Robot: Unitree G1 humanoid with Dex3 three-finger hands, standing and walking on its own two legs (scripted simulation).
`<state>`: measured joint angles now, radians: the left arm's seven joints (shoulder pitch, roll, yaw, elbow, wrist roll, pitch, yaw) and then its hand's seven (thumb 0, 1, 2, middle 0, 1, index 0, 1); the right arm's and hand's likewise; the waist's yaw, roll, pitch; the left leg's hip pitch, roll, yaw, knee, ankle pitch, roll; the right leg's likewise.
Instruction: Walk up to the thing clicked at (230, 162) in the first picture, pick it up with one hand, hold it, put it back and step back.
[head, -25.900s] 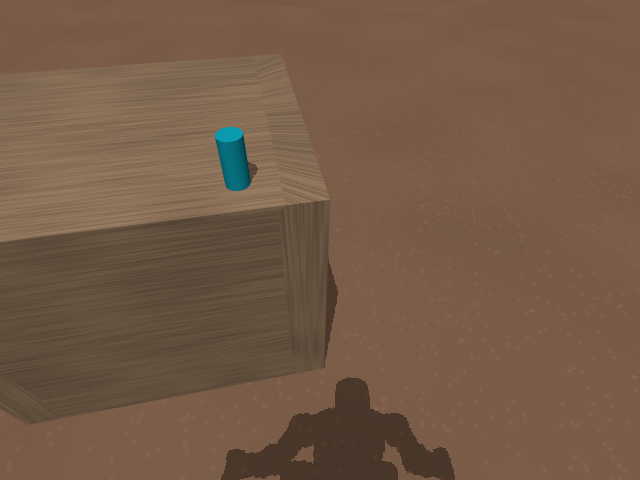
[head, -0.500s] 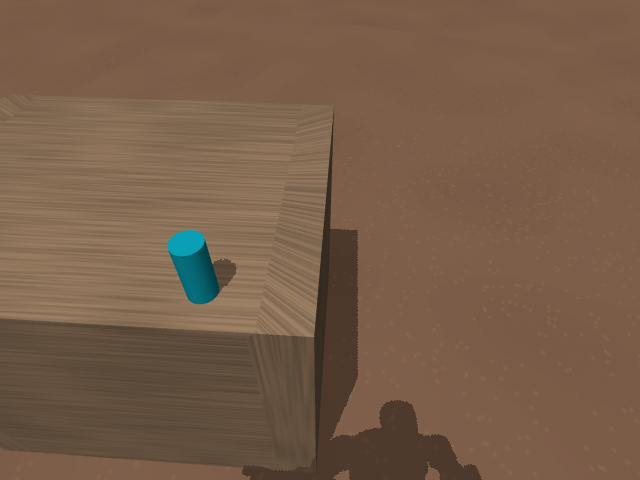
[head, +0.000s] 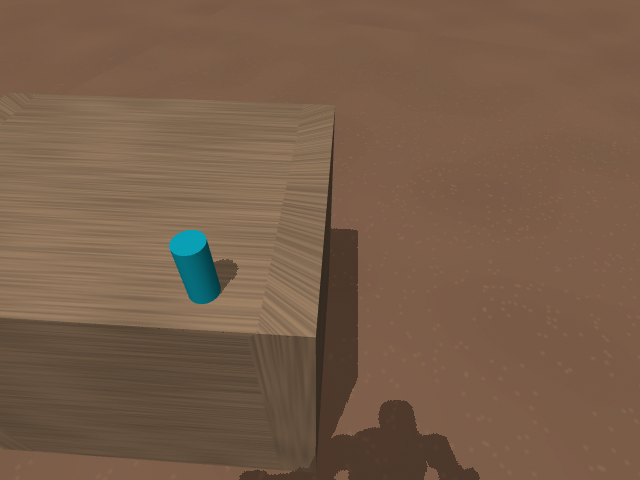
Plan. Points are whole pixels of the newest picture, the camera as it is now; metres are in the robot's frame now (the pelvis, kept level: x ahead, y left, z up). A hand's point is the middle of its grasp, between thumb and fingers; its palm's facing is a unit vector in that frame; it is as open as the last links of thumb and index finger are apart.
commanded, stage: stand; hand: left
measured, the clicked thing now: (196, 268) +0.43 +0.20 +0.02
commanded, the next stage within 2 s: none
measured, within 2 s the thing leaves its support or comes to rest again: neither
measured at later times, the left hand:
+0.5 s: hand out of the picture +0.07 +0.25 -0.16, palm faces -0.02 -0.94 -0.34, open 8.0 cm
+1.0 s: hand out of the picture +0.08 +0.25 -0.16, palm faces -0.02 -0.94 -0.34, open 7.4 cm
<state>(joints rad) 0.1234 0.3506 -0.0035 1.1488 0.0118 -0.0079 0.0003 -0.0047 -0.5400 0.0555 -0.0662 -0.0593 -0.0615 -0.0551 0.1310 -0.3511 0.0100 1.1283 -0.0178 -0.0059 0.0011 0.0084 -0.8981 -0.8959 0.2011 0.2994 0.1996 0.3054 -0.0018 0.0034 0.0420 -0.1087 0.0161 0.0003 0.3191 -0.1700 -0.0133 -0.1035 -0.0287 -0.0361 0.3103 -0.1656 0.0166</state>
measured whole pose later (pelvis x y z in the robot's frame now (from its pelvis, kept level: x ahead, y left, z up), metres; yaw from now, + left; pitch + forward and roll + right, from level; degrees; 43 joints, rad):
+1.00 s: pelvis +0.01 +0.00 +0.00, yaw +0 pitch -2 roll +0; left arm 0.12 0.35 0.00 1.13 0.01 -0.01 0.00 0.00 0.91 0.90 -0.21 -0.30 -0.20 -0.30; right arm 0.12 -0.35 0.01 1.12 -0.02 -0.01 0.00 0.01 -0.90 -0.89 0.20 0.30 0.20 0.30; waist 0.00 0.00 0.04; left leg -0.11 0.01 -0.01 0.32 -0.18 -0.01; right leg -0.10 -0.03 -0.04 0.30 -0.17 0.02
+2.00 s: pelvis +0.01 +0.00 +0.00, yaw +0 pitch -2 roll +0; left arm 0.12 0.35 0.00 1.13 0.01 -0.01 0.00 0.00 0.91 0.90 -0.21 -0.30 -0.20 -0.30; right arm 0.12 -0.35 0.01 1.13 -0.01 -0.01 0.00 0.01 -0.90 -0.89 0.20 0.30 0.20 0.30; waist 0.00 0.00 0.05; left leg -0.10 0.01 -0.01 0.31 -0.17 -0.02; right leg -0.10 -0.03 -0.04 0.31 -0.18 0.02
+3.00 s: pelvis -0.08 +0.05 -0.02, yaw +0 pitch -1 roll -1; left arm 0.06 0.41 0.07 0.89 0.01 0.07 0.03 0.00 0.91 0.90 -0.21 -0.30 -0.20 -0.29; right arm 0.17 -0.34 -0.05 0.93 -0.03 0.04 -0.01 0.01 -0.90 -0.89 0.20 0.30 0.20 0.31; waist -0.02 -0.06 0.20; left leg -0.29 0.00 0.00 0.61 -0.30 0.04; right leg -0.49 0.12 0.16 1.18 -0.51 0.00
